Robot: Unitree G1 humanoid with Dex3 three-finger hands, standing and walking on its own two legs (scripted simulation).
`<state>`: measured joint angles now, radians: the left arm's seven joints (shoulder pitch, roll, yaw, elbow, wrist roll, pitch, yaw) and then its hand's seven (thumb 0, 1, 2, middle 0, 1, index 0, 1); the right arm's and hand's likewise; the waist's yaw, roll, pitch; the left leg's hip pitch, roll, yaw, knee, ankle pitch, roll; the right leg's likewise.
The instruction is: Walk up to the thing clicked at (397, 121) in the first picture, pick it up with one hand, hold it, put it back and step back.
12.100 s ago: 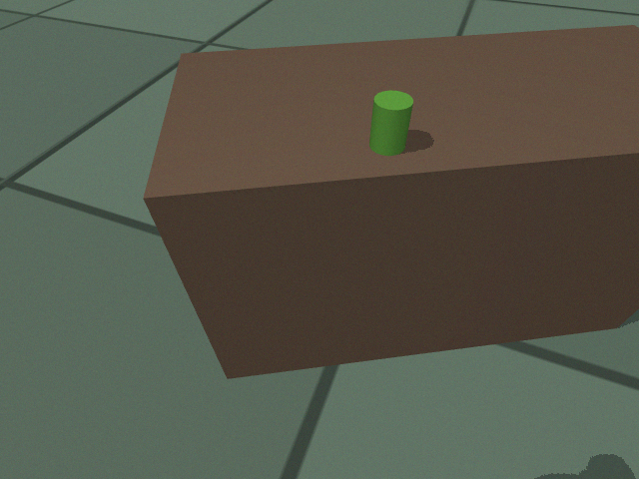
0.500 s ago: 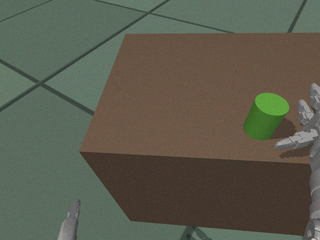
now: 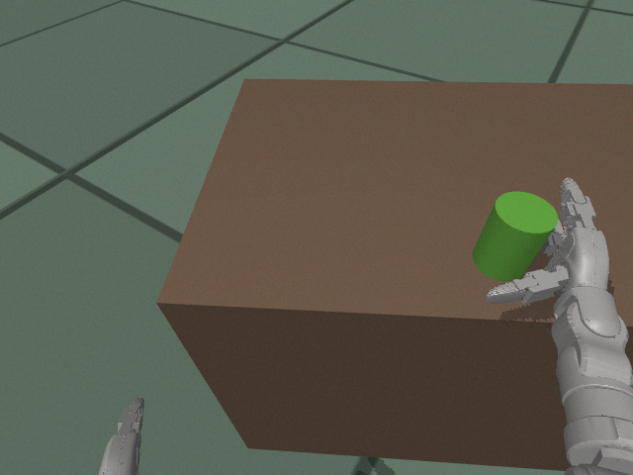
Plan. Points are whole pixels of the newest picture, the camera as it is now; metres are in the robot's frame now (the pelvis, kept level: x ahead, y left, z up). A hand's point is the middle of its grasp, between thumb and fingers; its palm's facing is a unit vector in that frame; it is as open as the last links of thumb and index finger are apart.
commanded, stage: close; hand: right
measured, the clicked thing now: (511, 237) +0.41 -0.22 +0.09
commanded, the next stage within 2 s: settle in 0.68 s
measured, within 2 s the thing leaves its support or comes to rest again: leaves its support in 1.10 s
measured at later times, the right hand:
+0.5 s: hand (515, 245) +0.38 -0.22 +0.10, palm faces +0.22 +0.97 +0.00, open 12.8 cm
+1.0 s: hand (514, 242) +0.39 -0.22 +0.10, palm faces +0.21 +0.98 -0.01, open 10.0 cm
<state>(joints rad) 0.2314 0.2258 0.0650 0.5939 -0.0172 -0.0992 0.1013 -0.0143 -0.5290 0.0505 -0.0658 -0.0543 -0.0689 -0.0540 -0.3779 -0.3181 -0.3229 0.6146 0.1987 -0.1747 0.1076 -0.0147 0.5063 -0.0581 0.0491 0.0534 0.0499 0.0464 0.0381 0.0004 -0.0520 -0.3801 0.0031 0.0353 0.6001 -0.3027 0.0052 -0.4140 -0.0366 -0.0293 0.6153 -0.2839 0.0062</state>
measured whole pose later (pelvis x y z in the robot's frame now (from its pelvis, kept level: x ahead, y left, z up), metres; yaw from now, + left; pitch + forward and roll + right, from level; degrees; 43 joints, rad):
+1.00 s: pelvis +0.01 -0.01 +0.00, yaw +1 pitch +3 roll +0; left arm 0.26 0.22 0.09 0.52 -0.02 -0.08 0.07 -0.01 -0.54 0.07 -0.07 -0.05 -0.07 -0.06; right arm -0.33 -0.27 -0.28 0.49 0.16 -0.12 0.02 -0.04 0.31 -0.80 0.73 0.92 0.78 0.93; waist 0.03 0.00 -0.04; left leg -0.32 0.01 0.02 0.55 -0.29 0.00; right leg -0.34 -0.03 -0.05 0.57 -0.28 0.00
